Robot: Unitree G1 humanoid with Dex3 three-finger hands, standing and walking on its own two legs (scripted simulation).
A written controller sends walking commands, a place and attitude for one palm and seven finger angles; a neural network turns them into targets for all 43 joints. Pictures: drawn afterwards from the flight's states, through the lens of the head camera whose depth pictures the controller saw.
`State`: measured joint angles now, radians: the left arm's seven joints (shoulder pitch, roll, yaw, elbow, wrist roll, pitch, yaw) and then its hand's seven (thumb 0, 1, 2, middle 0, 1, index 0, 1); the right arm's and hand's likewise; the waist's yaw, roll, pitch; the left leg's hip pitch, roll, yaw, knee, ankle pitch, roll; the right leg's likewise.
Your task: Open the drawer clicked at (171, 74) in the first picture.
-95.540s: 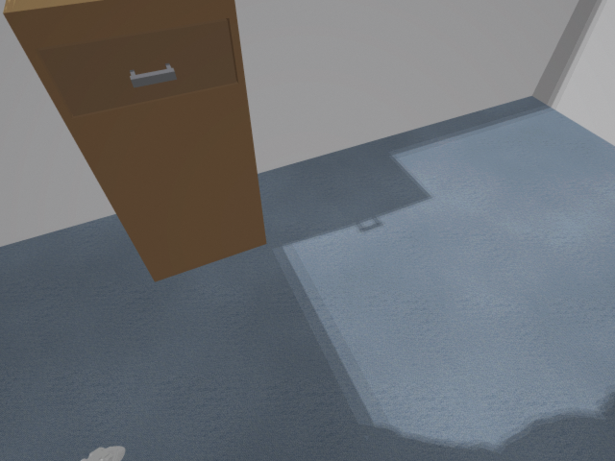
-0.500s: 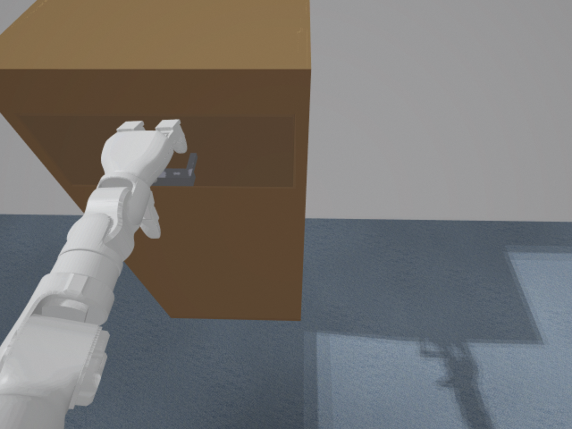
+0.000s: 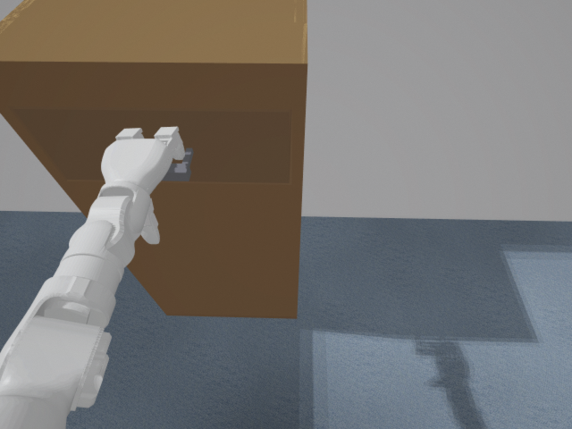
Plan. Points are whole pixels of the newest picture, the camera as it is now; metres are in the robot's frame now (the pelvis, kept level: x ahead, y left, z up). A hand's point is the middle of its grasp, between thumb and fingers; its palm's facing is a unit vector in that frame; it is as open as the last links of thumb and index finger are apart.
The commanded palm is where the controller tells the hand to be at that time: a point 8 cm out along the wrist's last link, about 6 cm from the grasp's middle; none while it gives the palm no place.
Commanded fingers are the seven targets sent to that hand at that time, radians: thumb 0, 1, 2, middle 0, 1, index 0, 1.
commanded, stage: lower the fingers behind the handle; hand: left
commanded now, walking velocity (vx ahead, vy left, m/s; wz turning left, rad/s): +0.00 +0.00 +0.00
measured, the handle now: (160, 162) +0.51 +0.20 +0.06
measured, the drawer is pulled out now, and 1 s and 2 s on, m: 0.00 0.00 0.00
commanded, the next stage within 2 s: lift the fingers back up to retry in 0.64 s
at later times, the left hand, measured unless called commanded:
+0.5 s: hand (153, 185) +0.46 +0.20 +0.07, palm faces +0.00 -0.02 -1.00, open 13.7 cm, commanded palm +0.44 +0.22 +0.09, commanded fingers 0.00 -0.50 0.30 -0.30 -1.20 -0.30 -1.20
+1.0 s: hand (152, 182) +0.46 +0.20 +0.07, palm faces -0.01 -0.03 -1.00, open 13.6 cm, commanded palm +0.44 +0.23 +0.13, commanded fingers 0.00 -0.50 0.30 -0.30 -1.20 -0.30 -1.20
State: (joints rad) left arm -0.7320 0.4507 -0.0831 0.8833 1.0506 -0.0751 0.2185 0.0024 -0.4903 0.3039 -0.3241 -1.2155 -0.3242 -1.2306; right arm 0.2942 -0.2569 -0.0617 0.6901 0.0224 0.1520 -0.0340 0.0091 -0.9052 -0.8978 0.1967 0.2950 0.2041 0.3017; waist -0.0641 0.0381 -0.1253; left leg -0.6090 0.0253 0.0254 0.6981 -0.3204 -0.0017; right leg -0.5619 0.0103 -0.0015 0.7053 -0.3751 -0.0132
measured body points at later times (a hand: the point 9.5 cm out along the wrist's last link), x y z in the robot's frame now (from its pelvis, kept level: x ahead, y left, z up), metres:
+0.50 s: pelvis -0.02 +0.00 -0.01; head +0.04 +0.00 +0.44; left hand +0.45 +0.20 +0.12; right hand +0.01 -0.27 -0.14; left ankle +0.01 +0.12 -0.72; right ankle -0.02 -0.11 -0.72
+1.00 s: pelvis -0.03 +0.02 -0.01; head +0.04 +0.01 +0.44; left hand +0.46 +0.20 +0.13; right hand +0.00 -0.26 -0.13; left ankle +0.01 +0.12 -0.72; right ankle -0.02 -0.11 -0.72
